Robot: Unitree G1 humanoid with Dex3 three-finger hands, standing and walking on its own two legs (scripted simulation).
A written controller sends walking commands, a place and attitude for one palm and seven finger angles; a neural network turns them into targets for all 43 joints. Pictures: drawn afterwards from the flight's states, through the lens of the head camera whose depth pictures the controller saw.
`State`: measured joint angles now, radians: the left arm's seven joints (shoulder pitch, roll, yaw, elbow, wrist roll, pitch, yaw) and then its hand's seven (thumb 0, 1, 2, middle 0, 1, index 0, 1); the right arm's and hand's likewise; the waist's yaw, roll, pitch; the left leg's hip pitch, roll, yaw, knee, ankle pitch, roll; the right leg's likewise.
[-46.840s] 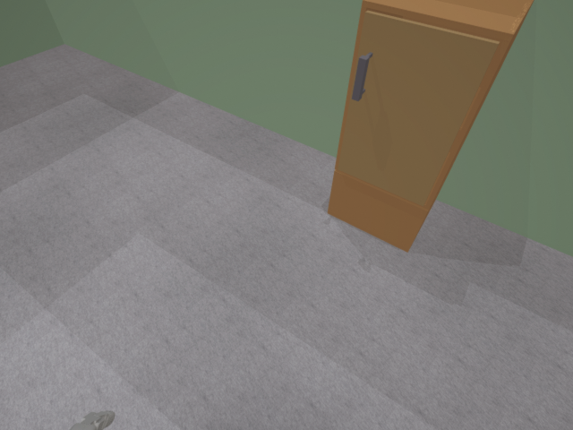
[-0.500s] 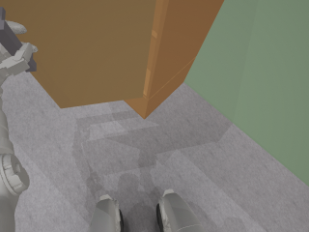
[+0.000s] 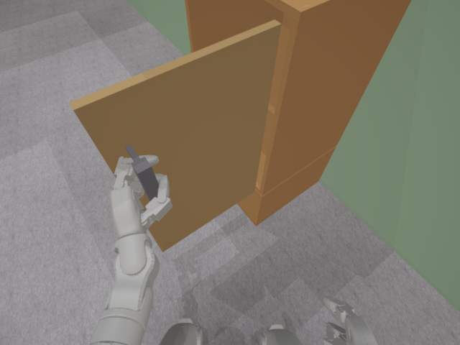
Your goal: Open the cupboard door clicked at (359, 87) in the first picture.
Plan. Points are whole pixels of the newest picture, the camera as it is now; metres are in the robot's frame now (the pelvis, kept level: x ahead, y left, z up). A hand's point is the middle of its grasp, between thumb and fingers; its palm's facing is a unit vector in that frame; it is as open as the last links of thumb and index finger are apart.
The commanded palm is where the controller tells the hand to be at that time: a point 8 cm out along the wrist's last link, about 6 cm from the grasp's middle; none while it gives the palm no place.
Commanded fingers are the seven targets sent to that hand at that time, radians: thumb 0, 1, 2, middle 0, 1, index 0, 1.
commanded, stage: pull the door open along its arc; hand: left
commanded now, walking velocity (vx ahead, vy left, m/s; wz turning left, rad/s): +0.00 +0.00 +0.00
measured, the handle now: (145, 178) +0.40 +0.17 +0.04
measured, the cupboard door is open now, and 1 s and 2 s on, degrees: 90 97 98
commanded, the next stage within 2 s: open thumb and fingers to let go in 0.10 s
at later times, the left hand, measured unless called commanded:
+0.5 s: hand (182, 208) +0.34 +0.09 +0.04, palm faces +0.36 -0.93 -0.04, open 8.3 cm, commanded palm +0.29 +0.14 +0.03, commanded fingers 0.00 -0.22 0.42 -0.32 -1.23 -0.32 -1.23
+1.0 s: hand (181, 211) +0.33 +0.09 +0.04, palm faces +0.28 -0.96 -0.01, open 14.9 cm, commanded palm +0.29 +0.14 +0.03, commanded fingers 0.00 -0.50 0.30 -0.15 -0.30 -0.15 -0.30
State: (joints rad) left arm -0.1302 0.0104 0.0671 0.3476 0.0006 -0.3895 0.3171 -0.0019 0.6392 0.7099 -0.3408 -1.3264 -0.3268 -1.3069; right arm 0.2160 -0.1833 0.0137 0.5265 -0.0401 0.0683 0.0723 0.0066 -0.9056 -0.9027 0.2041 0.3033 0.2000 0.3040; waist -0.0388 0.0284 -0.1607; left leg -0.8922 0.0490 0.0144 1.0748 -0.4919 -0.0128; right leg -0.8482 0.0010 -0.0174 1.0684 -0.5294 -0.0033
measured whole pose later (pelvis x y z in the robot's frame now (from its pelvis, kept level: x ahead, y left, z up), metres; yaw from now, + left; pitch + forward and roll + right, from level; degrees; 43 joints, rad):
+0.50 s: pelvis -0.01 -0.04 +0.00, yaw +3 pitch +17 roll +1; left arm -0.18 0.01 0.00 0.47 -0.01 -0.47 0.38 0.00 0.35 0.67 -0.39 -1.30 -0.32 -1.29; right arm 0.20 -0.22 -0.02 0.65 -0.06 0.01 -0.01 0.01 -0.91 -0.90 0.20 0.30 0.20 0.30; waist -0.02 0.04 -0.14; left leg -0.90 0.04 -0.05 1.06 -0.45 -0.05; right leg -0.85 -0.01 -0.08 1.11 -0.54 -0.06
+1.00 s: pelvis -0.02 -0.01 +0.00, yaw +2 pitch +16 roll +0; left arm -0.21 -0.02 -0.05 0.51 0.04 -0.51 0.40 -0.01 -0.48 0.31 -0.33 -0.76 -0.27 -0.78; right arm 0.20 -0.19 -0.01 0.63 -0.07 0.01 0.01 0.01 -0.91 -0.90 0.20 0.30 0.20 0.30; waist -0.02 0.03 -0.14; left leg -0.91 0.03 -0.02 1.08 -0.46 -0.02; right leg -0.86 -0.01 -0.05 1.09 -0.52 -0.01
